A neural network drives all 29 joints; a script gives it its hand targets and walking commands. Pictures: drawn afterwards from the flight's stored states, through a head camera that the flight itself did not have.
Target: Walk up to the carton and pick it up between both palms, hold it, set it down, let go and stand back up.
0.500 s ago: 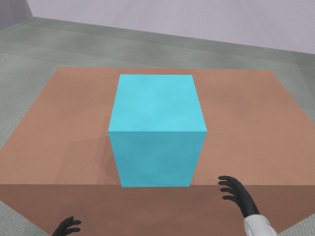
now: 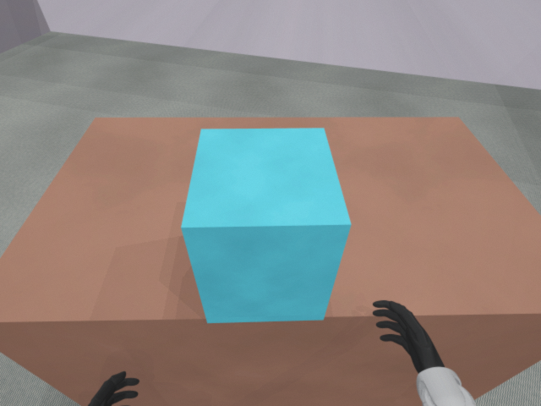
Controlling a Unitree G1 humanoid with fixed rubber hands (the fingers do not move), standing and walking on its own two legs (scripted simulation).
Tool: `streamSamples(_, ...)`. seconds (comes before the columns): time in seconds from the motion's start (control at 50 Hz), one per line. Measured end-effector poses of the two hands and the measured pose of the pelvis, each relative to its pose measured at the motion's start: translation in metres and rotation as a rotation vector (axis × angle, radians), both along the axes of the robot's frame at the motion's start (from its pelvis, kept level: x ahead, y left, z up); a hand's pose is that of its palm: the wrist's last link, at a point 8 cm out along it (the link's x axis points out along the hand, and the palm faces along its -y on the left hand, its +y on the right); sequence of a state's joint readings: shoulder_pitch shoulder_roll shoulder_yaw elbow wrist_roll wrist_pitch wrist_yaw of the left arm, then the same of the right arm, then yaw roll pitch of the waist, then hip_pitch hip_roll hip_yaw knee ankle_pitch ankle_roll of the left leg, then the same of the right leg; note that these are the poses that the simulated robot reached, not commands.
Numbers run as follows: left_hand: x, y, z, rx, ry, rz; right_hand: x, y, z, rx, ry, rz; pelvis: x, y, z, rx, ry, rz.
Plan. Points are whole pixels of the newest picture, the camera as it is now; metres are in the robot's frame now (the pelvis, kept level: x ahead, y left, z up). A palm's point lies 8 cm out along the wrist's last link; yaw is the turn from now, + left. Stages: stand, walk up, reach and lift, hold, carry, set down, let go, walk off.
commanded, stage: stand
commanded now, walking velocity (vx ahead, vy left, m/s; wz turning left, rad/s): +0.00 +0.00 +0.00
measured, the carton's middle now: (264, 227) +0.40 +0.02 +0.06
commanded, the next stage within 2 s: none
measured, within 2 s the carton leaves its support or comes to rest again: neither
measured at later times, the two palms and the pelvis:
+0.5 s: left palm out of the picture +0.12 +0.25 -0.08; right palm (432, 372) +0.20 -0.23 -0.03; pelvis +0.00 +0.00 +0.00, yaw -1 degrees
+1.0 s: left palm (123, 382) +0.19 +0.22 -0.07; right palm out of the picture +0.11 -0.28 -0.09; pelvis +0.01 -0.01 +0.00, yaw -4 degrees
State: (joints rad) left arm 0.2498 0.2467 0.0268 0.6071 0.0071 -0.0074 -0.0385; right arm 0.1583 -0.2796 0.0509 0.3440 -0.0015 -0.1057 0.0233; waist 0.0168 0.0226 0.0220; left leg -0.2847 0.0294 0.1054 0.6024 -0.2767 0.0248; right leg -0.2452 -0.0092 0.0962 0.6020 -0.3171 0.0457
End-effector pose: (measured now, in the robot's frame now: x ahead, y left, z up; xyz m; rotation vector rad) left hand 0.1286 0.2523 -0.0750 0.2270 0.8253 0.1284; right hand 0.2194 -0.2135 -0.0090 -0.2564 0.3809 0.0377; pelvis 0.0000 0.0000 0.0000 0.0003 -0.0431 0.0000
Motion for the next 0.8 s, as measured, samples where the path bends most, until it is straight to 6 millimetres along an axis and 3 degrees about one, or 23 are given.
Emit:
streamSamples(0.46, -0.005, 0.0, -0.007, -0.003, 0.037, -0.013, -0.007, -0.008, -0.008, -0.019, 0.05, -0.033, 0.0, -0.001, 0.0, 0.001, 0.005, -0.023)
streamSamples(0.64, 0.003, -0.003, -0.007, 0.018, 0.057, -0.035, -0.064, -0.052, -0.063, -0.066, 0.371, -0.191, 0.005, -0.002, -0.001, 0.006, 0.012, -0.033)
streamSamples(0.8, 0.031, -0.012, 0.0, 0.043, 0.029, -0.083, -0.098, -0.064, -0.082, -0.047, 0.485, -0.251, 0.01, -0.007, -0.001, 0.014, 0.017, -0.047)
